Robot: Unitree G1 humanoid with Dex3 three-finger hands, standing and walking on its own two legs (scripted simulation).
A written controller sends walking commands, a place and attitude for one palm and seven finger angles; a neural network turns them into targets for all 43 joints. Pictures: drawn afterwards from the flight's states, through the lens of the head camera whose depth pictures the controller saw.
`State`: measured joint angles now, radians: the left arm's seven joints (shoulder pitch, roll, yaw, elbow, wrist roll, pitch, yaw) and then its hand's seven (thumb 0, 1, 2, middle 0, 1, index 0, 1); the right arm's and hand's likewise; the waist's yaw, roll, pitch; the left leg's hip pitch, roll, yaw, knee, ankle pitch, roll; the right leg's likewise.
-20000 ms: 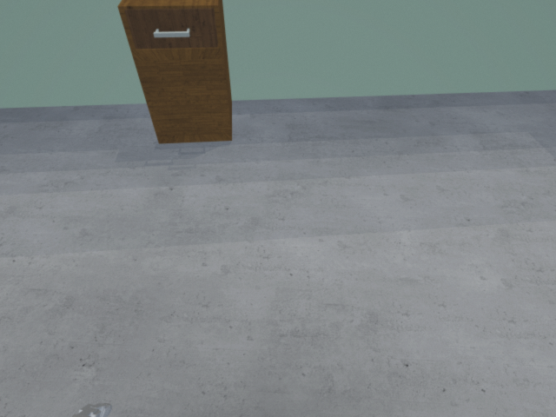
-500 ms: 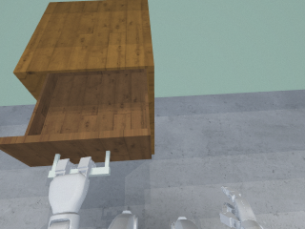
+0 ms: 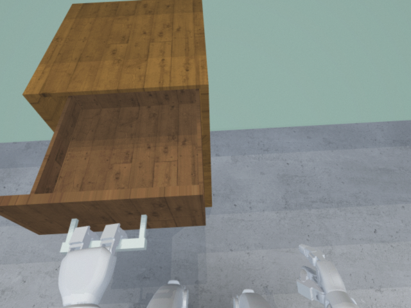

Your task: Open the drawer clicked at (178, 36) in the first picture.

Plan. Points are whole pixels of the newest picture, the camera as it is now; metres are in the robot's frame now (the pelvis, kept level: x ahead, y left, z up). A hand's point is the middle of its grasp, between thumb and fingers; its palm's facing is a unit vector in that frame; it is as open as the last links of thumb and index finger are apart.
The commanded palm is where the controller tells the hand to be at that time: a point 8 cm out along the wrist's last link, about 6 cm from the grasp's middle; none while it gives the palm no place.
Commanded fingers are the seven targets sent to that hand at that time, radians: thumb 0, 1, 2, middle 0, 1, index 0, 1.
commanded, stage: pull the drawer open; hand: left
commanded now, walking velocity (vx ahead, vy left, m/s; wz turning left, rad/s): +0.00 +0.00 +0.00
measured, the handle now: (106, 234) +0.26 +0.22 -0.02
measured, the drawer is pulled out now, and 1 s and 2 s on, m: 0.28 0.29 0.29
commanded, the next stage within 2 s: open the thumb to release the handle in 0.38 s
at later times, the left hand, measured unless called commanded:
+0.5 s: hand (102, 281) +0.18 +0.21 -0.04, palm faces -0.04 -0.09 -0.99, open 5.8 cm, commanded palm +0.16 +0.21 +0.00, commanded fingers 0.00 0.76 0.84 -0.39 -1.34 -0.39 -1.34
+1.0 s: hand (98, 278) +0.18 +0.22 -0.05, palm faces -0.01 -0.08 -1.00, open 12.4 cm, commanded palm +0.17 +0.21 +0.00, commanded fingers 0.00 -0.50 0.30 -0.30 -1.20 -0.30 -1.20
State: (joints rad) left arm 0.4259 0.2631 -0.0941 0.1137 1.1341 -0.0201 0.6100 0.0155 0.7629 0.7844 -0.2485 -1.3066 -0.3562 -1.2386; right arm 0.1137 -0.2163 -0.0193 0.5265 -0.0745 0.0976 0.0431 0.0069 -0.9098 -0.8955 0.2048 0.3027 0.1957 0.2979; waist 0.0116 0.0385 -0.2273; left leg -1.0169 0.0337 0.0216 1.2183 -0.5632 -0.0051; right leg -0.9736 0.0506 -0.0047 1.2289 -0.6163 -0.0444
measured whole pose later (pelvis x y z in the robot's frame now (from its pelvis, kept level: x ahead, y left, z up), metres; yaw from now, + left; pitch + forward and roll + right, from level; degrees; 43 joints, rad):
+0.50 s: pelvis -0.01 -0.01 -0.01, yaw +1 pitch +21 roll +0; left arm 0.43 0.27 -0.09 0.11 1.13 -0.03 0.61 0.02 0.75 0.81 -0.26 -1.30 -0.35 -1.27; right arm 0.11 -0.22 -0.02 0.52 -0.08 0.10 0.03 0.01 -0.91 -0.90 0.21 0.30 0.20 0.30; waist 0.02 0.05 -0.23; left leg -1.05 0.03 0.01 1.24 -0.55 -0.01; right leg -1.00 0.05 -0.02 1.26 -0.62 -0.05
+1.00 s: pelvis -0.03 +0.00 +0.00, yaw +2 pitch +19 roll -1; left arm 0.30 0.27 -0.13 0.22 1.12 0.03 0.63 0.00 -0.26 0.40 -0.29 -1.23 -0.34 -1.23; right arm 0.13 -0.22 -0.03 0.58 -0.06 0.09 -0.01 0.01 -0.91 -0.90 0.21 0.30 0.20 0.30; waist 0.03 0.05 -0.21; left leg -1.04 0.02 -0.02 1.22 -0.51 -0.01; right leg -0.97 0.04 -0.04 1.23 -0.58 -0.05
